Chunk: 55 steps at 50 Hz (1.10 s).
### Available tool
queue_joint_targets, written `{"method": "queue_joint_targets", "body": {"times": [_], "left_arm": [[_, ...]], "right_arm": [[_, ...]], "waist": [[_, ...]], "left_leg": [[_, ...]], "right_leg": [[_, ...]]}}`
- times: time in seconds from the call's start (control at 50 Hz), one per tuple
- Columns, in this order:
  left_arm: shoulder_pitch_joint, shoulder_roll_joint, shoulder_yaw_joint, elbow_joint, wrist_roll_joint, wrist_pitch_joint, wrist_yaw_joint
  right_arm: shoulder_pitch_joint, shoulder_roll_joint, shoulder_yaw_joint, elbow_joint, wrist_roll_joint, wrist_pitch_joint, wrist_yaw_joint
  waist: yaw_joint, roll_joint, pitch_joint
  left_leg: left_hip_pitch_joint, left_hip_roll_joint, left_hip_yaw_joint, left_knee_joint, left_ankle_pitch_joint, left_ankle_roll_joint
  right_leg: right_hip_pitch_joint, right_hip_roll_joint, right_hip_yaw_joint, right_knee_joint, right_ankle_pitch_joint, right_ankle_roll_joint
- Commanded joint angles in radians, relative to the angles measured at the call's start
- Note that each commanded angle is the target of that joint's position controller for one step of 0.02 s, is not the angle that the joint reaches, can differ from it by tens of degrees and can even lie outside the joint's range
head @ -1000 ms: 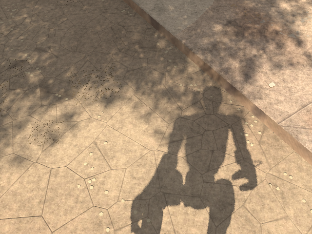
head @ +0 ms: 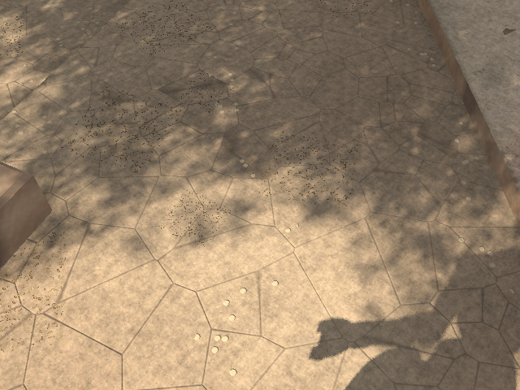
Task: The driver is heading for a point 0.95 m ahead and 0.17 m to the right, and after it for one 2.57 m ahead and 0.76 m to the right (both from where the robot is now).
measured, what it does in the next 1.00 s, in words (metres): walks ahead: right foot, then left foot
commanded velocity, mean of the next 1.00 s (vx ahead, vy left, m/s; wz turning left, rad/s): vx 0.67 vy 0.00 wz -0.21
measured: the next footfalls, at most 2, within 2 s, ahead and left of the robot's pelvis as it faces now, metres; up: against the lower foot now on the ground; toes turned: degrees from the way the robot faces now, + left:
right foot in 0.52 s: +0.18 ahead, -0.28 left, +0.00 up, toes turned -31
left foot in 1.00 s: +0.59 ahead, -0.36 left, +0.00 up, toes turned -7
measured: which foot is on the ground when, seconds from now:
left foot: down 0.00-0.52, up 0.54-0.98, down 1.00-1.00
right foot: up 0.00-0.50, down 0.52-1.00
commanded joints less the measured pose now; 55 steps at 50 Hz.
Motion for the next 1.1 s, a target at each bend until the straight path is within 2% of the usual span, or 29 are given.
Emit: {"method": "queue_joint_targets", "body": {"times": [0.02,0.04,0.06,0.1,0.18,0.32,0.34,0.42,0.46,0.48,0.5,0.52,0.54,0.56,0.58,0.62,0.64,0.7,0.82,0.88,0.92,0.96,0.98,1.0,1.02,1.04,1.06,1.08,1.1], "left_arm": [[-0.061,0.115,0.042,-0.134,-0.003,-0.031,0.002],[-0.037,0.192,0.067,-0.112,0.013,-0.035,-0.002],[0.001,0.199,0.076,-0.082,0.009,-0.024,-0.005],[0.048,0.149,0.064,-0.055,0.017,0.005,-0.004],[-0.124,0.117,0.032,-0.152,-0.001,-0.011,-0.044],[-0.193,0.082,0.010,-0.200,-0.004,-0.053,-0.077],[-0.243,0.103,0.016,-0.204,0.112,-0.008,-0.116],[-0.316,0.093,0.005,-0.232,0.074,0.003,-0.156],[-0.307,0.086,-0.005,-0.225,0.085,-0.004,-0.149],[-0.225,0.091,-0.002,-0.195,0.090,-0.012,-0.135],[-0.007,0.098,0.011,-0.119,0.088,-0.027,-0.115],[0.240,0.155,0.040,-0.036,0.093,-0.039,-0.094],[0.289,0.327,0.066,-0.037,0.092,-0.051,-0.067],[0.300,0.348,0.068,-0.082,0.075,-0.057,-0.051],[0.249,0.297,0.054,-0.043,0.100,-0.058,-0.043],[0.119,0.188,0.021,-0.031,0.094,-0.077,-0.036],[0.063,0.146,0.004,-0.035,0.078,-0.089,-0.035],[0.080,0.093,-0.012,0.005,0.062,-0.133,-0.042],[0.188,0.041,-0.029,0.096,0.061,-0.158,-0.040],[0.180,0.067,-0.034,0.123,0.061,-0.153,-0.015],[0.179,0.126,-0.025,0.130,0.064,-0.149,0.015],[0.117,0.191,-0.005,0.115,0.075,-0.125,0.042],[0.040,0.214,0.004,0.090,0.085,-0.110,0.045],[-0.052,0.232,0.016,0.068,0.077,-0.094,0.036],[-0.165,0.088,-0.020,0.045,0.085,-0.104,0.000],[-0.024,-0.033,-0.061,-0.051,0.088,-0.129,-0.007],[-0.014,0.015,-0.071,-0.111,0.081,-0.158,-0.019],[-0.038,0.081,-0.067,-0.099,0.090,-0.179,-0.027],[-0.057,0.098,-0.061,-0.091,0.101,-0.172,-0.029]], "right_arm": [[0.069,-0.232,-0.078,-0.032,-0.071,-0.008,0.006],[0.006,-0.170,-0.061,-0.060,-0.074,-0.018,0.003],[-0.056,-0.114,-0.045,-0.075,-0.061,-0.022,-0.005],[-0.086,-0.094,-0.035,-0.077,-0.025,-0.026,-0.015],[0.113,-0.158,-0.052,-0.027,-0.019,-0.037,-0.022],[0.169,-0.217,-0.074,0.030,-0.019,-0.082,0.005],[0.224,-0.192,-0.062,0.058,-0.070,-0.085,0.022],[0.226,-0.219,-0.068,0.087,-0.065,-0.094,0.023],[0.249,-0.229,-0.066,0.108,-0.061,-0.080,0.020],[0.267,-0.237,-0.063,0.126,-0.054,-0.077,0.019],[0.247,-0.251,-0.059,0.135,-0.041,-0.073,0.020],[0.243,-0.237,-0.046,0.125,-0.036,-0.077,0.023],[0.236,-0.062,-0.001,0.037,-0.034,-0.082,0.048],[0.114,-0.153,-0.019,0.006,-0.030,-0.091,0.046],[0.047,-0.178,-0.030,0.003,-0.006,-0.089,0.046],[0.165,-0.153,-0.022,0.073,-0.020,-0.086,0.055],[0.230,-0.136,-0.019,0.114,-0.033,-0.066,0.063],[0.235,-0.096,-0.018,0.160,-0.025,-0.019,0.086],[-0.002,-0.063,0.001,0.103,-0.017,-0.026,0.104],[-0.053,-0.044,0.021,0.070,-0.019,-0.029,0.114],[-0.019,-0.075,0.019,0.072,-0.017,-0.020,0.111],[0.193,-0.145,-0.005,0.126,-0.018,-0.003,0.098],[0.406,-0.197,-0.031,0.188,-0.023,0.003,0.087],[0.606,-0.252,-0.067,0.243,-0.017,-0.001,0.068],[0.522,-0.234,-0.077,0.262,0.022,0.003,0.048],[0.367,-0.291,-0.070,0.213,-0.016,-0.005,0.052],[0.353,-0.285,-0.076,0.178,-0.026,-0.006,0.040],[0.331,-0.205,-0.064,0.171,-0.037,-0.009,0.029],[0.271,-0.178,-0.055,0.173,-0.040,-0.018,0.027]], "waist": [[-0.049,0.324,-0.132],[-0.031,0.232,-0.111],[-0.004,0.170,-0.108],[-0.001,0.156,-0.086],[-0.135,0.179,-0.043],[-0.144,0.147,0.044],[-0.150,0.110,0.053],[-0.140,0.182,0.098],[-0.120,0.164,0.085],[-0.078,0.158,0.036],[0.045,0.115,-0.059],[0.172,0.020,-0.208],[0.136,-0.384,-0.307],[0.194,-0.245,-0.410],[0.162,-0.099,-0.237],[0.010,-0.025,-0.086],[-0.044,-0.058,-0.056],[-0.071,-0.040,0.014],[-0.042,-0.022,0.112],[-0.071,-0.008,0.097],[-0.111,-0.059,0.021],[-0.235,-0.101,-0.092],[-0.340,-0.092,-0.165],[-0.449,-0.010,-0.203],[-0.383,0.241,-0.070],[-0.136,0.246,-0.086],[-0.150,0.192,-0.227],[-0.113,-0.001,-0.083],[-0.055,-0.073,-0.003]], "left_leg": [[0.188,0.470,-0.372,-0.147,0.406,0.245],[0.147,0.485,-0.308,-0.135,0.510,0.265],[0.128,0.407,-0.194,-0.113,0.524,0.216],[0.132,0.334,-0.062,-0.085,0.579,0.177],[0.254,0.359,-0.108,-0.266,-0.161,0.185],[0.300,0.411,0.038,-0.327,-0.132,0.155],[0.245,0.397,0.112,-0.340,-0.153,0.127],[0.211,0.405,0.235,-0.344,-0.119,0.085],[0.197,0.407,0.297,-0.279,0.108,0.081],[0.156,0.412,0.319,-0.170,0.425,0.090],[0.072,0.385,0.378,0.082,0.750,0.096],[-0.149,0.332,0.382,0.405,0.676,0.085],[-0.543,0.183,0.321,0.801,-0.303,0.040],[-0.576,0.096,0.013,0.979,-0.284,0.063],[-0.665,0.094,-0.048,1.025,-0.136,0.081],[-0.561,0.174,-0.019,0.881,0.018,0.076],[-0.496,0.194,-0.013,0.845,0.065,0.060],[-0.500,0.185,-0.001,0.834,0.151,0.050],[-0.624,0.124,0.153,0.596,0.343,0.097],[-0.510,0.076,0.274,0.398,0.352,0.139],[-0.352,0.012,0.332,0.330,0.338,0.165],[-0.126,-0.044,0.330,0.326,0.237,0.195],[0.083,-0.046,0.277,0.315,0.170,0.234],[0.297,0.005,0.153,0.189,0.143,0.318],[0.363,0.045,0.047,0.146,0.136,0.330],[0.426,0.157,-0.322,0.209,0.346,0.450],[0.505,0.309,-0.679,-0.073,-0.103,0.549],[0.329,0.317,-0.723,-0.249,-0.320,0.480],[0.170,0.277,-0.643,-0.275,-0.332,0.419]], "right_leg": [[-0.309,0.023,-0.067,0.303,-0.431,0.008],[-0.305,-0.060,-0.074,0.511,-0.404,0.046],[-0.290,-0.064,-0.093,0.600,-0.341,0.059],[-0.330,-0.085,-0.121,0.744,-0.244,0.094],[-0.521,-0.176,-0.200,0.668,-0.094,0.097],[-0.556,-0.233,-0.204,0.510,-0.023,0.045],[-0.487,-0.204,-0.267,0.482,-0.042,0.019],[-0.382,-0.211,-0.318,0.355,-0.084,-0.060],[-0.246,-0.156,-0.362,0.258,-0.198,-0.110],[-0.071,-0.081,-0.396,0.230,-0.238,-0.139],[0.215,-0.008,-0.403,0.155,-0.172,-0.167],[0.593,-0.010,-0.324,0.128,-0.167,-0.168],[0.830,-0.380,0.210,-0.093,-0.635,-0.194],[0.745,-0.464,0.511,-0.270,-0.696,-0.176],[0.644,-0.470,0.349,-0.255,-0.556,-0.143],[0.385,-0.405,0.120,-0.252,-0.326,-0.104],[0.297,-0.366,0.031,-0.290,-0.269,-0.075],[0.235,-0.319,-0.140,-0.370,-0.071,-0.021],[0.345,-0.250,-0.440,-0.429,0.464,0.014],[0.403,-0.242,-0.525,-0.395,0.856,0.047],[0.472,-0.275,-0.536,-0.275,1.275,0.059],[0.497,-0.315,-0.518,0.004,1.523,0.060],[0.408,-0.330,-0.491,0.265,1.513,0.049],[0.233,-0.258,-0.486,0.734,1.126,0.028],[-0.122,-0.022,-0.440,1.135,-0.153,0.000],[-0.432,-0.023,-0.265,1.323,-0.339,0.027],[-0.539,-0.037,-0.102,1.273,-0.318,0.024],[-0.536,-0.101,-0.096,1.110,-0.235,-0.003],[-0.473,-0.142,-0.109,1.000,-0.199,-0.001]]}}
